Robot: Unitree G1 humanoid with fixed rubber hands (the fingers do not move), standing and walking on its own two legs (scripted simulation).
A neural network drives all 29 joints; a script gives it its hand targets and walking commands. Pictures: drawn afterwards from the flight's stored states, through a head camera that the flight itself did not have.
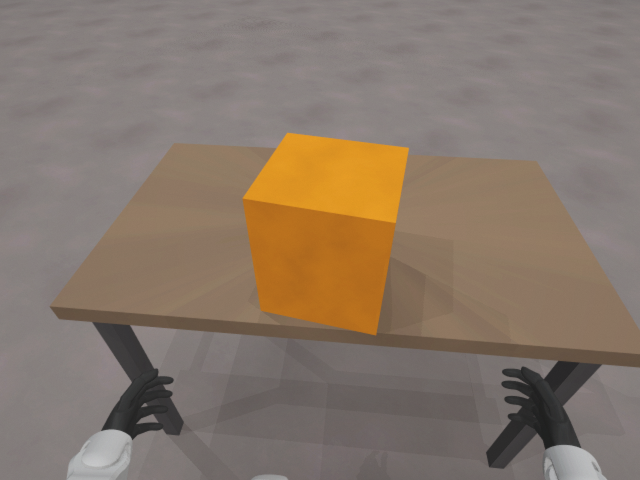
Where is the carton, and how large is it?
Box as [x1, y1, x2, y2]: [242, 133, 408, 334]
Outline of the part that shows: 287,133 242,198 260,308 264,311 375,334 408,148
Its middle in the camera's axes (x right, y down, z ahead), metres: +0.02 -0.02 +0.67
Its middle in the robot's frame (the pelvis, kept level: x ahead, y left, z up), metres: +0.50 +0.02 +0.03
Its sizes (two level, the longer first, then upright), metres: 0.210 0.200 0.250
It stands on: a table, 0.65 m high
